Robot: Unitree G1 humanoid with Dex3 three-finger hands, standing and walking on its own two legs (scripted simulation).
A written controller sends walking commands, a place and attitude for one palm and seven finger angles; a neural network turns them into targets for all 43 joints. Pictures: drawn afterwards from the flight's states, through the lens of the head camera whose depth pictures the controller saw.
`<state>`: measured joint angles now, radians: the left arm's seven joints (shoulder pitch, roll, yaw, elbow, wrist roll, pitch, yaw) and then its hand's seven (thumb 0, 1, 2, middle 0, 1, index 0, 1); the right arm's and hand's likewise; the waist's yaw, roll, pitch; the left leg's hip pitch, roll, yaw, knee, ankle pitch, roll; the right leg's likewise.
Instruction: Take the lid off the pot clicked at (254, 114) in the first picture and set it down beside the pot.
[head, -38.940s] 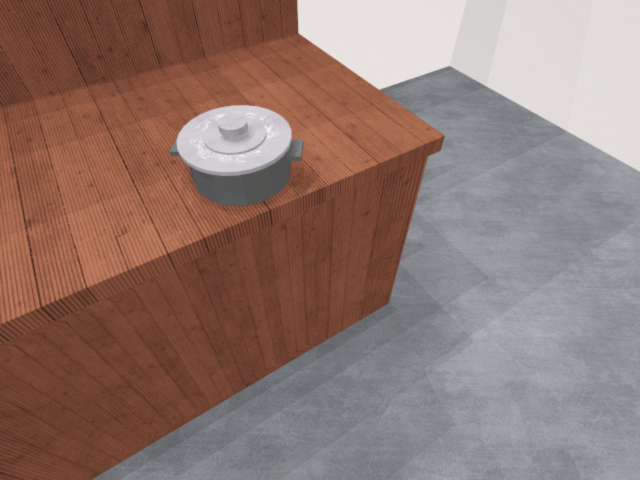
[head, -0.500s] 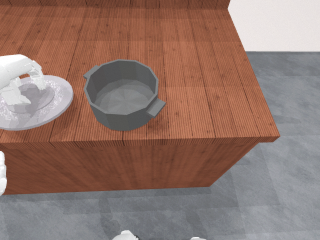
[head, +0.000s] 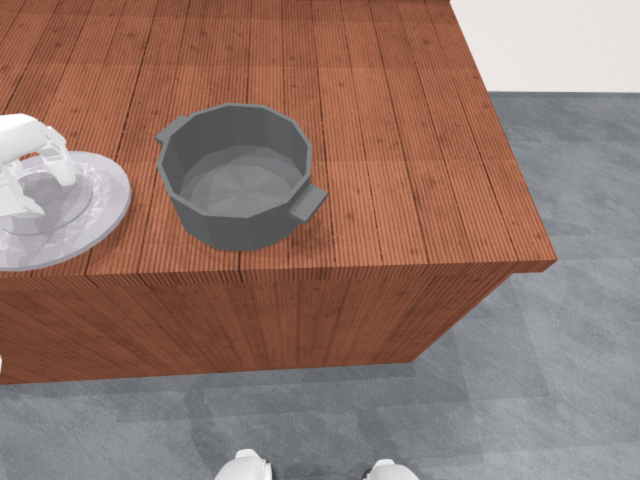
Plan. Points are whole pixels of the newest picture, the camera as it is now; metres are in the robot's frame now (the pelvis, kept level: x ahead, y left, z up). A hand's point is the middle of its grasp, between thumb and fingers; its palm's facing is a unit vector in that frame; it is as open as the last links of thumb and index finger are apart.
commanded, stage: open the fingers wide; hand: left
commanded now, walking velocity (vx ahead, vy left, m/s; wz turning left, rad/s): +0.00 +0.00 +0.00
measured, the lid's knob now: (36, 190) +0.47 +0.33 +0.05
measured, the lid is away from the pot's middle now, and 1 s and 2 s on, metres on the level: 0.25 0.25 0.25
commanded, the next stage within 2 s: raise the empty hand in 1.18 s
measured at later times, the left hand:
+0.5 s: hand (23, 205) +0.43 +0.33 +0.07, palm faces -0.47 -0.10 -0.88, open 8.0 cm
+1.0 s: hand (36, 193) +0.45 +0.32 +0.07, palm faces -0.45 -0.09 -0.89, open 10.5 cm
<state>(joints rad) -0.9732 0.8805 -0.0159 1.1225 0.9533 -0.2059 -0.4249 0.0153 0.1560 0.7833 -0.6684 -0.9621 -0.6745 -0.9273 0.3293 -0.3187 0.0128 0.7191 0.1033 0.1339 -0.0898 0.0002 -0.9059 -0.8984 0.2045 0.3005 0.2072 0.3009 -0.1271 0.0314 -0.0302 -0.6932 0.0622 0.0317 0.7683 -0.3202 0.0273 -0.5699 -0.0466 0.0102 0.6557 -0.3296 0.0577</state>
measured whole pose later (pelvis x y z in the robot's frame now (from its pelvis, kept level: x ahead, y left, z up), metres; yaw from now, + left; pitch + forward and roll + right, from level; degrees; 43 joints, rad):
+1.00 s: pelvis +0.00 +0.01 +0.00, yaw +0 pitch +14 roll -3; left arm -0.87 0.80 0.03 1.03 0.97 -0.20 -0.33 0.00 0.08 0.58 -0.37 -0.93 -0.37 -0.93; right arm 0.33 -0.29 -0.01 0.69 0.08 0.18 -0.06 0.00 -0.91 -0.90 0.20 0.30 0.21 0.30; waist -0.12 0.04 -0.05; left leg -0.68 0.05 0.05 0.75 -0.31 0.04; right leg -0.56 -0.06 0.03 0.64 -0.32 0.04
